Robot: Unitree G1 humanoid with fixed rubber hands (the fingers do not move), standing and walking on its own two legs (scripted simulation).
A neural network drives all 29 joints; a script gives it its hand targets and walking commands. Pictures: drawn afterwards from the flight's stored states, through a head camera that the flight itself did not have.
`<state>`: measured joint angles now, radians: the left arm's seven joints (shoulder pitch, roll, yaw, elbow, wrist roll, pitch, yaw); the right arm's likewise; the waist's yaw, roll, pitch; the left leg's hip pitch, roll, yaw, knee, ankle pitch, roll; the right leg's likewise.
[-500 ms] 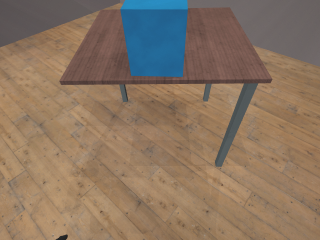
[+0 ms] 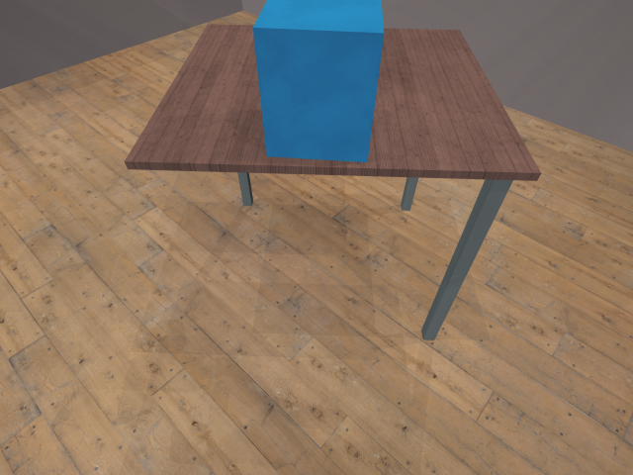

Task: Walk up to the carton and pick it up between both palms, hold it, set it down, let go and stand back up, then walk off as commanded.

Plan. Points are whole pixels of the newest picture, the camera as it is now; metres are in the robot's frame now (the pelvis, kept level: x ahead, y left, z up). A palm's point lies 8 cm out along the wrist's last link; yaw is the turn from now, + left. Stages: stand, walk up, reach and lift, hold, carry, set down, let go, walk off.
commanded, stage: stand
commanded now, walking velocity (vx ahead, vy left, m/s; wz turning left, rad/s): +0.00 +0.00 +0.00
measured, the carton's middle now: (321, 78) +0.82 +0.03 +0.11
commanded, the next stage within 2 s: none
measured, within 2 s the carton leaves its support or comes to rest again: neither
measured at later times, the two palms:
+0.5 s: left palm out of the picture +0.07 +0.30 -0.12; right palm out of the picture +0.09 -0.29 -0.11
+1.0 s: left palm out of the picture +0.09 +0.30 -0.12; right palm out of the picture +0.09 -0.29 -0.11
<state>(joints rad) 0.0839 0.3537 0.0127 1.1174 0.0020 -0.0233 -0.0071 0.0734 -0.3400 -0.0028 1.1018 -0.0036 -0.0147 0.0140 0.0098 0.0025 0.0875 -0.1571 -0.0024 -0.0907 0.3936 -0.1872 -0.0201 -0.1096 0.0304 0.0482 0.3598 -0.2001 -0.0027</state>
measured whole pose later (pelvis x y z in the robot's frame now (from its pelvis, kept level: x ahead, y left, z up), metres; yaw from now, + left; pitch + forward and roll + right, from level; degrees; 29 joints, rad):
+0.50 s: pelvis +0.00 +0.01 +0.00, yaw +0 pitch -3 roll -1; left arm 0.09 0.36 0.01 1.16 0.01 -0.02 0.00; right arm 0.07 -0.35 -0.01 1.12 0.00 -0.01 0.01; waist 0.01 -0.01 0.08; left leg -0.15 -0.01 -0.08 0.37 -0.18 -0.01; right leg -0.09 0.02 0.05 0.33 -0.19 0.01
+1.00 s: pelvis +0.01 +0.01 +0.00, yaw +0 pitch -3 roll +0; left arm 0.08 0.35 0.00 1.14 0.00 -0.01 0.00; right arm 0.08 -0.35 -0.01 1.11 0.00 -0.01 0.00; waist 0.01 0.00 0.07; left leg -0.13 -0.01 -0.07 0.36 -0.18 -0.01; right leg -0.08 0.01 0.06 0.32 -0.19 0.01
